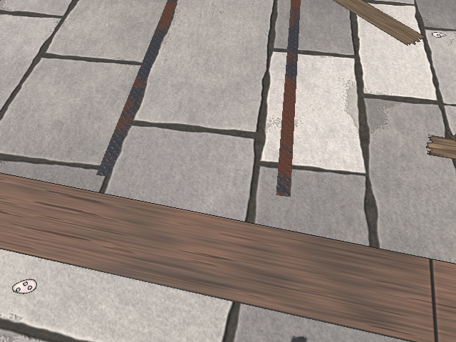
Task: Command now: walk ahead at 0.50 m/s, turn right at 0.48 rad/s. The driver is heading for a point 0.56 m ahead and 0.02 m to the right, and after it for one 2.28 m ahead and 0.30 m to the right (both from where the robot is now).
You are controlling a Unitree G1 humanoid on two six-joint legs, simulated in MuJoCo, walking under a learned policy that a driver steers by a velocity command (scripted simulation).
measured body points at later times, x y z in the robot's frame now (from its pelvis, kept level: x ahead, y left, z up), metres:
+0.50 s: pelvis +0.31 +0.02 +0.01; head +0.33 +0.02 +0.46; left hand +0.36 +0.28 -0.12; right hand +0.47 -0.24 -0.08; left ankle +0.44 +0.10 -0.72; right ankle +0.13 -0.08 -0.71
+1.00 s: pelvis +0.58 -0.02 +0.01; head +0.60 -0.03 +0.46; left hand +0.85 +0.13 -0.07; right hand +0.47 -0.23 -0.13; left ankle +0.44 +0.10 -0.71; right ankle +0.69 -0.16 -0.69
